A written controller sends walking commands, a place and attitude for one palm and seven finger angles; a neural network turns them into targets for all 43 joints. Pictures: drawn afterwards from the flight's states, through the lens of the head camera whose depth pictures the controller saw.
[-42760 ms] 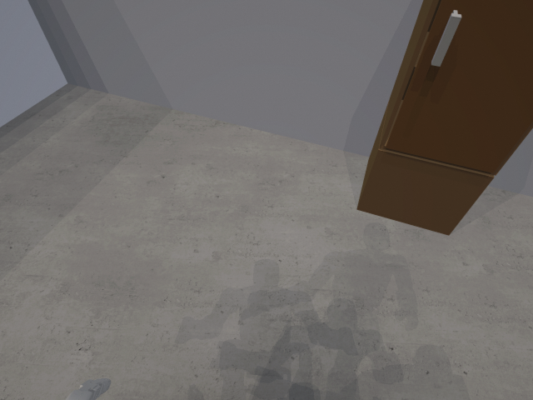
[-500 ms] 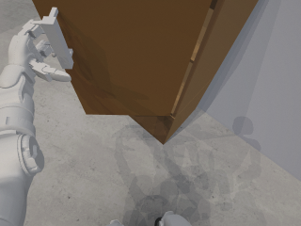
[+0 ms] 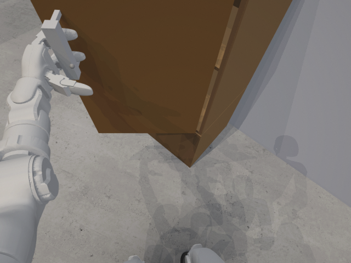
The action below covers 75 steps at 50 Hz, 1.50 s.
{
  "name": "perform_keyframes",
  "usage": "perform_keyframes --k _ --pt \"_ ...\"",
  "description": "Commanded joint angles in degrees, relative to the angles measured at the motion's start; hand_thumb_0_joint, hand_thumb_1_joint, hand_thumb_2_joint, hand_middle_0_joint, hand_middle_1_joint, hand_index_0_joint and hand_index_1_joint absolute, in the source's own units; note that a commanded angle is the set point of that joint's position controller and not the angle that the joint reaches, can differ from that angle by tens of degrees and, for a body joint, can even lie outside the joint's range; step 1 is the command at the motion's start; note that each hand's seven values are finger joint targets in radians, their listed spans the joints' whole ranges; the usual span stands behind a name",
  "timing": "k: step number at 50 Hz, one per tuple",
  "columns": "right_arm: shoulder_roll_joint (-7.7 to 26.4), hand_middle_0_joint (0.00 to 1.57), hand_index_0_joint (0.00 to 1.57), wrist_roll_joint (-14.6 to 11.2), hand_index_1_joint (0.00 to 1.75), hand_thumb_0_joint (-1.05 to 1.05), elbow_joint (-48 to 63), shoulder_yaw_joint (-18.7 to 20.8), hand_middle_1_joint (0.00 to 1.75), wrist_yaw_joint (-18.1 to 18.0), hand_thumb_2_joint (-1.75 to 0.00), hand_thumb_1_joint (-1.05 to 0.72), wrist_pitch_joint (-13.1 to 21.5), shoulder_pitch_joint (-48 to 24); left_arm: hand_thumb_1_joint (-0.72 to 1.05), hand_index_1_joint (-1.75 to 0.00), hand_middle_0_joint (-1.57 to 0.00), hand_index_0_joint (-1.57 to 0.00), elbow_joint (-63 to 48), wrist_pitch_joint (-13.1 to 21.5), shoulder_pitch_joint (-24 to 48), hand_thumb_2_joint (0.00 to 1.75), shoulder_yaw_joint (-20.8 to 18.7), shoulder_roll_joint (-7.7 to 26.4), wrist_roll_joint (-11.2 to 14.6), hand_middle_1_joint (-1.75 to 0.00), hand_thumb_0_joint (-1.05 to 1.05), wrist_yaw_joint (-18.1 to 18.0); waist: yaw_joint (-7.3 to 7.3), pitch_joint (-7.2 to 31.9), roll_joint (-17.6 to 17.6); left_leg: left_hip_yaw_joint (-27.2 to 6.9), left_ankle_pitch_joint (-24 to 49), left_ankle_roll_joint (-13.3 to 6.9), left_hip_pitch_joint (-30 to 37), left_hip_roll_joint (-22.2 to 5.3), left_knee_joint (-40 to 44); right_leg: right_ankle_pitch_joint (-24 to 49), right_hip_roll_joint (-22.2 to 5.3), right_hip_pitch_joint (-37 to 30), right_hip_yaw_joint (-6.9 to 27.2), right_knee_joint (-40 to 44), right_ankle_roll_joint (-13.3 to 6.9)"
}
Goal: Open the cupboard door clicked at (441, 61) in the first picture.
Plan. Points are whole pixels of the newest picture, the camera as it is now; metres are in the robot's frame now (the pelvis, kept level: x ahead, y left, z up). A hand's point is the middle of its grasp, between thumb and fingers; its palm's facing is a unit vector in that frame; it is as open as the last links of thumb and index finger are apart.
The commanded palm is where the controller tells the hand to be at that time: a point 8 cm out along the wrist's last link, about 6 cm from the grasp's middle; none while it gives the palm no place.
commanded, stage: slide the fingers in behind the handle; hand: left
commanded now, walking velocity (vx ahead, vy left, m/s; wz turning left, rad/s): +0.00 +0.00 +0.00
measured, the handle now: (66, 46) +0.57 +0.19 +0.13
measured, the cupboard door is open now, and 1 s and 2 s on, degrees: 42 44 72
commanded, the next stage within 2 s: close the thumb around the handle in 0.42 s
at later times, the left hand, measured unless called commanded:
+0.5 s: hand (73, 65) +0.52 +0.17 +0.12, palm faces -0.07 -1.00 +0.00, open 14.0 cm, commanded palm +0.50 +0.21 +0.12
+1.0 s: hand (73, 67) +0.51 +0.17 +0.12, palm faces -0.05 -1.00 -0.01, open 8.1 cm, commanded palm +0.49 +0.21 +0.12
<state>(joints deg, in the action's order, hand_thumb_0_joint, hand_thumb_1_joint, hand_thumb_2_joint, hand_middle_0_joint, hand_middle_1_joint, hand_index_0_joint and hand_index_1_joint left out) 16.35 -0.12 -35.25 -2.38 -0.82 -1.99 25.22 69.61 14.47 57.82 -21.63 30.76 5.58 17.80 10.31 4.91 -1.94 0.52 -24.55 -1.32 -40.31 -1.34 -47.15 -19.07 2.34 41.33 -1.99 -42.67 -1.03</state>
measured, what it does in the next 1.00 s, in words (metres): stands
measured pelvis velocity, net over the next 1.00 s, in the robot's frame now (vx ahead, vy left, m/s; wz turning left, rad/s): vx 0.01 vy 0.00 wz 0.01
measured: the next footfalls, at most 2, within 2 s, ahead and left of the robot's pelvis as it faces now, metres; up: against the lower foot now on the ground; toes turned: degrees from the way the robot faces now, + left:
none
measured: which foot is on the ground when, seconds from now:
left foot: down 0.00-1.00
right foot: down 0.00-1.00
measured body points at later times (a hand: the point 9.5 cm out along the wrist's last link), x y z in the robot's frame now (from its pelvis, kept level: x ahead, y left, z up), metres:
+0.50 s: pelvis +0.00 +0.00 +0.00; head +0.11 +0.01 +0.44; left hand +0.52 +0.23 +0.13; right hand -0.01 -0.26 -0.11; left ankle -0.03 +0.10 -0.70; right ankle +0.01 -0.11 -0.70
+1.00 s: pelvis +0.01 +0.00 +0.00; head +0.11 +0.01 +0.44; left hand +0.51 +0.23 +0.13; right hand +0.01 -0.26 -0.11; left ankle -0.03 +0.10 -0.70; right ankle +0.01 -0.11 -0.70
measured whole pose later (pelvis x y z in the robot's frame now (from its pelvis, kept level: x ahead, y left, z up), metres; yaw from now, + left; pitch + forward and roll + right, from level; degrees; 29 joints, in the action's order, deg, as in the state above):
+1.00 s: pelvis +0.01 +0.00 +0.00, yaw +0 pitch +18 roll -2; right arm 16.0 0.3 -36.6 -1.6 -0.2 -1.2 25.1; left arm 66.5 15.4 54.8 -19.0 27.4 6.9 15.5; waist 8.6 5.8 -2.7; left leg 0.2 -24.9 -1.3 -38.9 -0.9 -46.3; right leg -19.7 2.0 39.9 -2.2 -42.1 -0.9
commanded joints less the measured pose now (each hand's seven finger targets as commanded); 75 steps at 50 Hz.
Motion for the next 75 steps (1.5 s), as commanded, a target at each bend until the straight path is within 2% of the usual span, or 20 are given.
perform_keyframes --k 1,2,3,6,8,10,15,19,22,26,28,36,40,44,51,54,64,66,67,75 --pt "9.49 0.2 0.2 -0.19 0.3 0.0 2.49 3.75 0.3 -0.7 -0.9 -0.9 1.29 9.01 -0.5 -1.2 -0.3 -0.3 -13.93 4.77 28.77 0.3 0.97 11.77 1.1 -1.2 0.0 -0.09 0.77 25.12 -4.89 -2.33 23.27 -0.57 14.49 0.68 3.74 21.35 0.36 -12.85 1.02 2.58 -0.26" --pt "9.33 0.2 0.2 -0.23 0.3 0.0 2.68 3.76 0.3 -0.75 -0.9 -0.9 1.54 9.07 -0.5 -1.2 -0.3 -0.3 -14.44 5.12 29.54 0.3 2.15 9.8 1.56 -1.2 0.0 -0.04 1.23 25.31 -5.17 -2.28 23.98 -0.78 15.62 0.77 3.46 21.6 0.51 -12.24 0.96 2.63 -0.36" --pt "9.84 0.2 0.2 -0.07 0.3 0.0 1.95 3.97 0.3 -0.78 -0.9 -0.9 1.52 9.56 -0.5 -1.2 -0.3 -0.3 -13.64 5.23 28.84 0.3 -0.76 13.35 1.22 -1.2 0.0 -0.37 0.53 26.17 -4.45 -2.69 24.33 -0.55 15.79 0.48 3.42 21.49 0.48 -12.33 0.99 2.59 -0.33" --pt "9.99 0.2 0.2 -0.21 0.3 0.0 2.05 3.68 0.3 -0.91 -0.9 -0.9 1.52 9.21 -0.5 -1.2 -0.3 -0.3 -11.7 4.63 28.74 0.3 -0.79 13.99 1.32 -1.2 0.0 -0.09 0.87 24.34 -2.91 -1.92 20.89 -0.84 12.33 0.82 3.93 20.61 0.32 -14.02 1.54 3.06 -0.15" --pt "9.89 0.2 0.2 -0.2 0.3 0.0 1.97 3.72 0.3 -1.07 -0.9 -0.9 1.72 9.4 -0.5 -1.2 -0.3 -0.3 -13.18 5.21 29.48 0.3 -1.21 14.88 1.06 -1.2 0.0 0.08 0.39 26.2 -5.14 -2.13 22.84 -0.7 14.0 0.87 3.76 21.98 0.25 -14.13 1.47 2.59 -0.33" --pt "9.66 0.2 0.2 -0.03 0.3 0.0 1.92 3.79 0.3 -0.93 -0.9 -0.9 1.78 9.37 -0.5 -1.2 -0.3 -0.3 -13.81 5.44 28.5 0.3 -0.16 12.96 0.92 -1.2 0.0 0.07 0.24 27.18 -6.6 -2.6 25.22 -0.37 16.63 0.58 3.48 21.93 0.33 -12.27 0.96 2.35 -0.48" --pt "10.04 0.2 0.2 -0.24 0.3 0.0 1.86 3.61 0.3 -1.19 -0.9 -0.9 1.68 9.36 -0.5 -1.2 -0.3 -0.3 -10.72 4.36 28.46 0.3 -0.42 13.43 1.58 -1.2 0.0 0.21 1.0 23.47 -2.3 -2.23 21.54 -0.78 12.61 0.73 4.06 20.73 0.38 -13.17 1.21 3.01 -0.18" --pt "9.55 0.2 0.2 0.15 0.3 0.0 1.56 3.92 0.3 -0.88 -0.9 -0.9 2.17 9.74 -0.5 -1.2 -0.3 -0.3 -15.49 5.7 29.84 0.3 0.96 11.22 1.13 -1.2 0.0 -0.32 0.28 28.94 -9.13 -3.44 29.66 0.2 20.46 0.26 2.99 22.55 0.43 -10.19 0.51 1.8 -0.57" --pt "9.72 0.2 0.2 0.11 0.3 0.0 1.46 3.87 0.3 -0.87 -0.9 -0.9 1.93 9.9 -0.5 -1.2 -0.3 -0.3 -12.78 5.36 27.32 0.3 0.58 10.61 2.1 -1.2 0.0 -0.51 0.68 26.62 -3.43 -3.4 29.56 -0.12 18.11 0.14 2.96 23.22 0.71 -11.1 0.17 2.0 -0.39" --pt "9.66 0.2 0.2 0.14 0.3 0.0 0.93 4.11 0.3 -0.51 -0.9 -0.9 1.82 9.68 -0.5 -1.2 -0.3 -0.3 -13.52 4.71 29.75 0.3 2.49 8.51 1.45 -1.2 0.0 -0.81 1.19 25.67 -5.79 -3.46 28.58 0.1 18.81 0.15 3.21 21.99 0.56 -9.37 0.22 2.26 -0.29" --pt "9.77 0.2 0.2 0.24 0.3 0.0 1.05 4.12 0.3 -0.59 -0.9 -0.9 1.66 9.82 -0.39 -1.21 -0.31 -0.31 -13.12 4.81 28.48 0.35 0.58 10.68 1.26 -1.21 0.0 -1.14 0.5 26.81 -5.91 -3.29 29.99 0.1 18.96 0.2 2.88 23.09 0.53 -10.27 0.35 1.98 -0.36" --pt "9.4 0.2 0.2 0.2 0.3 0.0 0.97 4.08 0.3 -0.3 -0.9 -0.9 1.66 9.37 0.06 -1.26 -0.34 -0.34 -13.48 4.86 28.32 0.54 2.9 7.5 1.57 -1.26 0.0 -1.13 1.06 24.81 -4.66 -3.34 29.78 0.14 18.61 0.12 3.09 23.08 0.6 -9.8 0.12 2.19 -0.24" --pt "9.53 0.2 0.2 0.21 0.3 0.0 0.93 4.18 0.3 -0.51 -0.9 -0.9 1.68 9.55 0.28 -1.28 -0.36 -0.36 -13.51 5.0 28.32 0.64 1.51 9.42 1.29 -1.28 0.0 -1.21 0.8 26.4 -3.6 -3.25 30.05 -0.05 18.1 0.25 2.93 24.35 0.49 -11.46 0.34 1.87 -0.3" --pt "9.21 0.2 0.2 0.24 0.3 0.0 1.24 4.34 0.3 -0.22 -0.9 -0.9 1.71 9.12 0.51 -1.31 -0.37 -0.37 -16.8 5.75 26.34 0.73 2.5 7.58 1.84 -1.31 0.0 -0.71 -0.34 29.93 -7.36 -3.78 36.26 0.69 22.34 -0.09 2.46 25.99 0.56 -11.36 0.07 1.37 -0.44" --pt "9.28 0.2 0.2 0.0 0.3 0.0 0.86 4.46 0.3 -0.24 -0.9 -0.9 1.59 8.39 0.9 -1.35 -0.4 -0.4 -16.51 5.59 27.37 0.9 3.43 6.51 2.31 -1.35 0.0 -1.22 0.77 24.83 -3.87 -2.99 30.59 -0.05 19.04 0.25 3.48 25.08 0.66 -12.03 0.27 2.66 -0.23" --pt "9.14 0.2 0.2 0.1 0.3 0.0 0.53 4.35 0.3 -0.27 -0.9 -0.9 1.84 8.31 0.9 -1.35 -0.4 -0.4 -16.87 6.02 28.24 0.9 4.15 5.99 1.93 -1.35 0.0 -1.43 0.68 26.24 -6.16 -3.32 31.43 0.13 20.48 0.39 3.3 24.73 0.52 -11.3 0.33 2.35 -0.35" --pt "9.48 0.2 0.2 0.14 0.3 0.0 -0.21 3.97 0.3 -0.81 -0.9 -0.9 2.68 8.2 0.9 -1.35 -0.4 -0.4 -13.44 6.36 31.03 0.9 3.67 7.77 1.37 -1.35 0.0 -1.18 1.75 25.22 -4.83 -3.37 25.38 -0.24 17.61 0.84 3.4 21.93 0.2 -10.86 0.78 2.59 -0.27" --pt "9.56 0.2 0.2 0.15 0.3 0.0 -0.05 4.03 0.3 -0.84 -0.9 -0.9 2.82 8.33 0.9 -1.35 -0.4 -0.4 -14.67 6.5 31.14 0.9 2.72 9.23 1.42 -1.35 0.0 -0.86 1.2 27.47 -4.91 -3.28 26.22 -0.28 17.93 0.92 3.11 23.08 0.17 -12.28 1.04 2.4 -0.35" --pt "10.04 0.2 0.2 0.17 0.3 0.0 0.31 3.93 0.3 -1.13 -0.9 -0.9 2.62 8.61 0.9 -1.35 -0.4 -0.4 -13.53 6.71 28.94 0.9 -1.62 14.62 1.35 -1.35 0.0 -0.81 -0.15 28.23 -4.31 -3.1 27.1 -0.42 16.39 1.0 2.9 24.4 0.19 -14.39 1.19 1.87 -0.57" --pt "9.36 0.2 0.2 -0.44 0.3 0.0 3.93 3.96 0.3 -0.95 -0.9 -0.9 1.87 6.06 0.9 -1.35 -0.4 -0.4 -18.55 6.58 17.36 0.9 -2.23 13.39 3.26 -1.35 0.0 1.44 -3.46 29.52 -3.87 -1.46 28.23 -0.42 15.82 1.0 4.28 28.03 0.26 -19.96 1.43 2.04 -0.55"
